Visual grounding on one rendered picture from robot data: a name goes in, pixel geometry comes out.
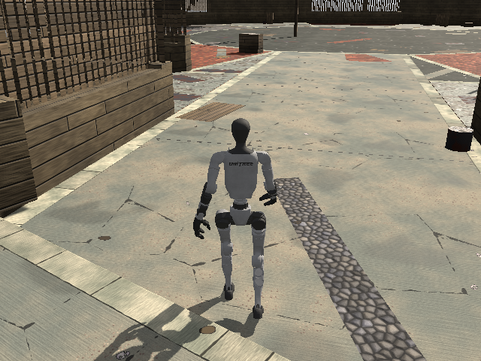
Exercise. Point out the right robot upper arm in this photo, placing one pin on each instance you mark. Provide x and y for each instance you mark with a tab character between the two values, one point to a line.
267	170

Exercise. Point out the robot right hand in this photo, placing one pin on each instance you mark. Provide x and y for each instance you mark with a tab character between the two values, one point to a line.
265	196

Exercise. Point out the robot left forearm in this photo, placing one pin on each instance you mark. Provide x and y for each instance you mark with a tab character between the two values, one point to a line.
203	204

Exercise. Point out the left robot shin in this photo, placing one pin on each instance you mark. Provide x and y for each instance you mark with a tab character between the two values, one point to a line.
226	267

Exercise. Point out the right robot foot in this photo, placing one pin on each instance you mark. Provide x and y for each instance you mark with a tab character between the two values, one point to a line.
257	312

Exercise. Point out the robot left hand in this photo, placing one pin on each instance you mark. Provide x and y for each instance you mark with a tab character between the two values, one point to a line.
197	229

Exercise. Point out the left robot upper arm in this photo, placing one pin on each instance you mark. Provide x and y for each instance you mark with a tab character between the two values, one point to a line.
213	171

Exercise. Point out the robot right forearm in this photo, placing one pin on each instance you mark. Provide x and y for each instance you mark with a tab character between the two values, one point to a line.
273	193

